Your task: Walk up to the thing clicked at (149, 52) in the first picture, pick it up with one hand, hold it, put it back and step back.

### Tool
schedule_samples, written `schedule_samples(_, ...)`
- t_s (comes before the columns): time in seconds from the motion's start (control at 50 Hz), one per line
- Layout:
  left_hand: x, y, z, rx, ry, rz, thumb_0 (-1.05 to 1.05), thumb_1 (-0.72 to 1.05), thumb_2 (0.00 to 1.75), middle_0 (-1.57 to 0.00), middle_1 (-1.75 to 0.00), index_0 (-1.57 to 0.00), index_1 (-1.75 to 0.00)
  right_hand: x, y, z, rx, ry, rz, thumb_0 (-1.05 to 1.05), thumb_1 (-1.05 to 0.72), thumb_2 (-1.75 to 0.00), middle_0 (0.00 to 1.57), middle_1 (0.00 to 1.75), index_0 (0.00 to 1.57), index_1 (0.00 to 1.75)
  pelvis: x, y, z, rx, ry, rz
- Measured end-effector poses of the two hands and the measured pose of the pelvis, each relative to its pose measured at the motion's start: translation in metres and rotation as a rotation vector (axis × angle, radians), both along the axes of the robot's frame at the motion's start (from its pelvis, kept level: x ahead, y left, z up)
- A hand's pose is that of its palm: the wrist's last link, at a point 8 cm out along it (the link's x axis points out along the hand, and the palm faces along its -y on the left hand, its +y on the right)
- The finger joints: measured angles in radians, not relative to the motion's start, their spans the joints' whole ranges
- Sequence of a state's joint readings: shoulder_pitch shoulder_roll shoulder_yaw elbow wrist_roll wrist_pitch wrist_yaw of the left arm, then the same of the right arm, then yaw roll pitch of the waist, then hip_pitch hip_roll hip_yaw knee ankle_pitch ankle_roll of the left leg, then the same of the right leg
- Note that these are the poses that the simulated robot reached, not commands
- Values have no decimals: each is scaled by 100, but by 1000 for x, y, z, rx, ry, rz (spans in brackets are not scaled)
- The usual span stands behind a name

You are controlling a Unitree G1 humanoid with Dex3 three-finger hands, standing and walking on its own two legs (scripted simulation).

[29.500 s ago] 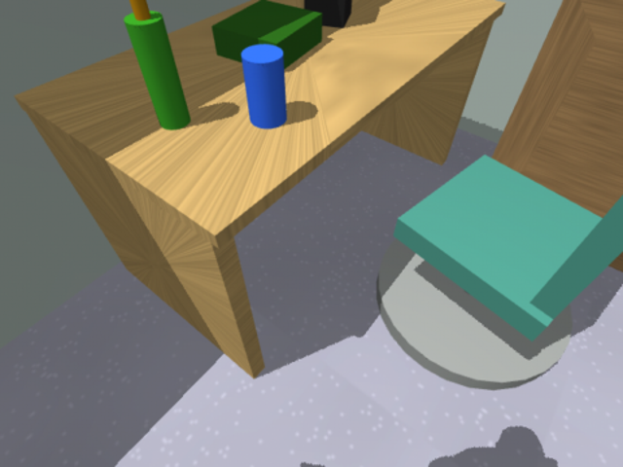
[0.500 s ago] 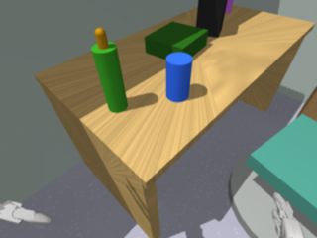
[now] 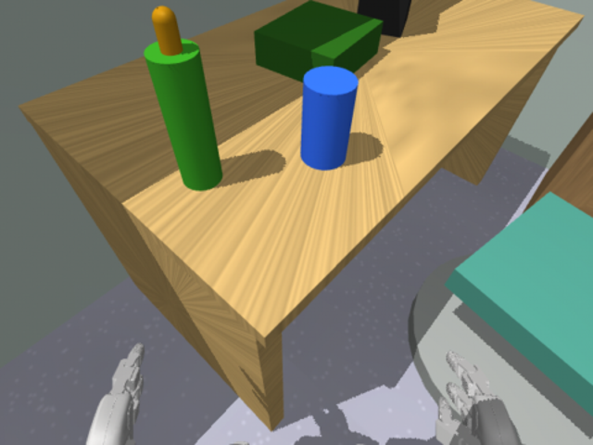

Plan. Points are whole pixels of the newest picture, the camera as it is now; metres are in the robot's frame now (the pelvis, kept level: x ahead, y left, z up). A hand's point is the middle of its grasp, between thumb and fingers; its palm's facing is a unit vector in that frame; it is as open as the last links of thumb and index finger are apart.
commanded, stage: home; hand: left
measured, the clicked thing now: (186, 108) +0.55 +0.19 +0.15
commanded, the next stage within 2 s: none
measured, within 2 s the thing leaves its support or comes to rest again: neither
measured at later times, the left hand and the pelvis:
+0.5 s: hand (174, 405) +0.19 +0.17 -0.06, palm faces +0.10 -0.97 -0.22, open 17.3 cm; pelvis +0.02 +0.00 -0.01, yaw -1 degrees
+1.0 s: hand (172, 412) +0.19 +0.17 -0.05, palm faces +0.10 -0.97 -0.23, open 17.4 cm; pelvis +0.01 +0.00 -0.02, yaw -1 degrees
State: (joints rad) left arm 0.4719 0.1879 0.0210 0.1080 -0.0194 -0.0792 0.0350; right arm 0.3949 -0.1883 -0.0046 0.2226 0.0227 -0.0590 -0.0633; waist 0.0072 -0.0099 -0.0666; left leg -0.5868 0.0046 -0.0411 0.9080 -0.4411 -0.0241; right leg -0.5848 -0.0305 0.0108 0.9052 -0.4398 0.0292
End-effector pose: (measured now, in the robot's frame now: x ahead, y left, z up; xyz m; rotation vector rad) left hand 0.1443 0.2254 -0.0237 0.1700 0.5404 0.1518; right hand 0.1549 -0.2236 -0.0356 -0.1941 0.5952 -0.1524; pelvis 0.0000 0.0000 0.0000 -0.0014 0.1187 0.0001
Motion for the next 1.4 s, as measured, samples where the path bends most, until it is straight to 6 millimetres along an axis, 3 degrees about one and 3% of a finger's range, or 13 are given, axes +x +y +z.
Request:
schedule_samples(0.12, 10, -4, -14, -1, 61, -4, -1, -49, 8, -6, -6, -6, -6, -2, -2, -1, 0, 18, -17, 1, -87, -89, 20, 30, 20, 30, 4, -1, -3, -2, 16, -6)
schedule_samples(0.28, 23, -2, -7, 30, 53, -4, -1, -51, 7, -6, -6, -6, -6, 3, -3, -2, 6, 25, -32, 1, -89, -90, 20, 30, 20, 30, 11, 0, -5, 0, 30, -16)
schedule_samples(0.48, 27, -3, -10, 19, 59, 8, -1, -51, 7, -5, -6, -6, -6, 11, -3, 0, 4, 35, -30, 1, -90, -90, 20, 30, 20, 30, 17, -1, -9, 2, 49, -16)
schedule_samples(1.4, 13, -3, -8, 38, 24, 11, -1, -52, 6, -5, -6, -6, -6, -6, -4, 0, -4, 29, -46, 1, -90, -90, 20, 30, 20, 30, 4, 0, -19, 3, 61, -18)
